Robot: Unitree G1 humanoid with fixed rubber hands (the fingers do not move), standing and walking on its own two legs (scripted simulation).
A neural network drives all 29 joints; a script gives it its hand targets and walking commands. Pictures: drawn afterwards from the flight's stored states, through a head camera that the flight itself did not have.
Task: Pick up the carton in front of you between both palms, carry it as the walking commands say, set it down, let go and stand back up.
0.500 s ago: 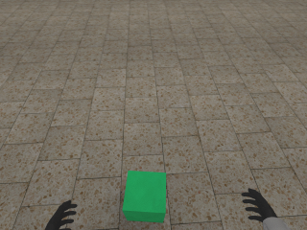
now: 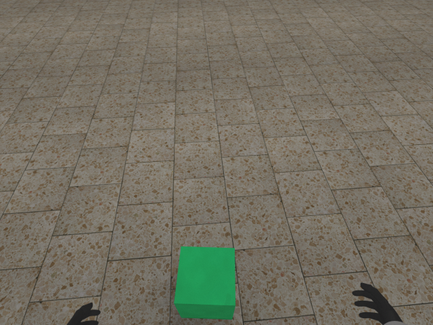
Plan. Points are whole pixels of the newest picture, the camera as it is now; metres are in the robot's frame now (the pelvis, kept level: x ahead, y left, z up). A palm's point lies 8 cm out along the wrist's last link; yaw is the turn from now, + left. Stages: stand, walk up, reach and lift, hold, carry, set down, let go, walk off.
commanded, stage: stand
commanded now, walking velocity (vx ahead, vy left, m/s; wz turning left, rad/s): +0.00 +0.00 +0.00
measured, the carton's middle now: (207, 283) +0.36 +0.06 -0.65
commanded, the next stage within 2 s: none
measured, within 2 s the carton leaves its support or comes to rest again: neither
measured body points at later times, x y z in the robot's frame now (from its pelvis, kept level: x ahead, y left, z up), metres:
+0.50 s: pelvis -0.02 +0.00 +0.00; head -0.02 +0.01 +0.45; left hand +0.08 +0.31 -0.11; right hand +0.09 -0.31 -0.10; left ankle +0.01 +0.11 -0.74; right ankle -0.09 -0.13 -0.74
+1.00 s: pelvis -0.02 +0.00 +0.01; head -0.02 +0.01 +0.46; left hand +0.07 +0.32 -0.11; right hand +0.08 -0.31 -0.10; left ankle +0.01 +0.11 -0.74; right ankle -0.09 -0.13 -0.74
